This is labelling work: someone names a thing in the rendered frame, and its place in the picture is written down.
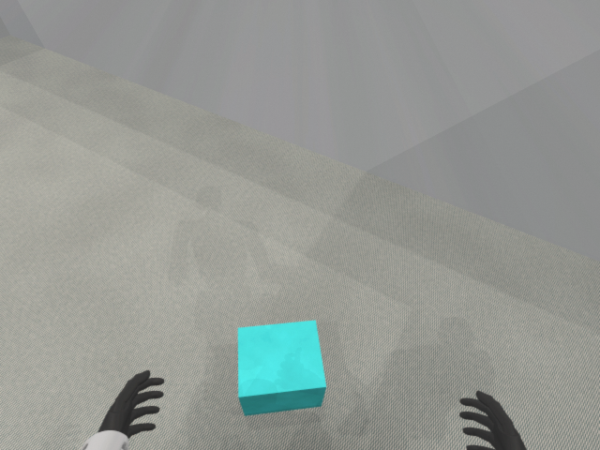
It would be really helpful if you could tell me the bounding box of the left robot forearm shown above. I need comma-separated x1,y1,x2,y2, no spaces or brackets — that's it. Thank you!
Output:
81,430,129,450

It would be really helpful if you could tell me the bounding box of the carton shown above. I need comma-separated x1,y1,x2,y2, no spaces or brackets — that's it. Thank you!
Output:
238,321,326,416

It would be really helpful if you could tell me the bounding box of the left robot hand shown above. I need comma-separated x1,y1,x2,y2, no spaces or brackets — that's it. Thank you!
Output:
98,370,164,438

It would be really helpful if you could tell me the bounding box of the right robot hand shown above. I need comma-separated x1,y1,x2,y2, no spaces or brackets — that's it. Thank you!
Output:
459,391,527,450

